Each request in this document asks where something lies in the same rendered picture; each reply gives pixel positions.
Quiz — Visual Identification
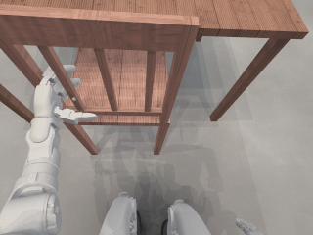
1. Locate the table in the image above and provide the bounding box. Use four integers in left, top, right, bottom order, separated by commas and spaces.
0, 0, 309, 123

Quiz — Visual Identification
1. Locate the robot shin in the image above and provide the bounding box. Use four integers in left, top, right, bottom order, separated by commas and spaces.
167, 200, 184, 235
118, 192, 137, 235

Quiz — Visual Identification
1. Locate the robot right hand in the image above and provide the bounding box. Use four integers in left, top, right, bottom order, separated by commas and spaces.
235, 218, 263, 235

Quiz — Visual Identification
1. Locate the robot left upper arm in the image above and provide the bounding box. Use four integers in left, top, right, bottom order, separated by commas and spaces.
0, 193, 62, 235

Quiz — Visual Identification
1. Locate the left robot forearm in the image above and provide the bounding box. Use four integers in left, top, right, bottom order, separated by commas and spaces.
0, 117, 61, 224

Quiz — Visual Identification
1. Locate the robot left hand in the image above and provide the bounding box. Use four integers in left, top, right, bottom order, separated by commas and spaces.
33, 65, 98, 125

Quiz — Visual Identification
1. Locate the robot left shin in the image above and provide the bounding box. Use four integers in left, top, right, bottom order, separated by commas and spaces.
118, 192, 137, 235

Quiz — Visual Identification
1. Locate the robot right shin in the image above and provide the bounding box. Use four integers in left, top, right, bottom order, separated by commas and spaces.
167, 200, 184, 235

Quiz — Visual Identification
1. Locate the chair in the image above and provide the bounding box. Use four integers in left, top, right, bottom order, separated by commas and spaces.
0, 4, 200, 155

